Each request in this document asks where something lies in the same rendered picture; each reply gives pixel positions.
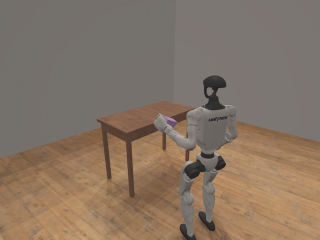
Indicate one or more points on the robot right upper arm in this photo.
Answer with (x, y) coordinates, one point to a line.
(232, 123)

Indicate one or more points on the sponge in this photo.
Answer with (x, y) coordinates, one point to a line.
(169, 121)

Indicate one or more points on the robot right foot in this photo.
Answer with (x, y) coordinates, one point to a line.
(210, 225)

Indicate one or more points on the table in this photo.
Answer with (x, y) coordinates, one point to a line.
(136, 123)

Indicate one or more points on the right robot forearm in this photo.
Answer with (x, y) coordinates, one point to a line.
(225, 141)

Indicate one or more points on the robot left upper arm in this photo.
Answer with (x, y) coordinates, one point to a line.
(193, 118)

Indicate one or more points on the left robot forearm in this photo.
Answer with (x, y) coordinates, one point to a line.
(180, 140)

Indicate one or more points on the left robot shin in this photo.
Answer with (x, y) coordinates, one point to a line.
(188, 214)

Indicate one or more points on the left robot hand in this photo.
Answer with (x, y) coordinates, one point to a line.
(160, 122)

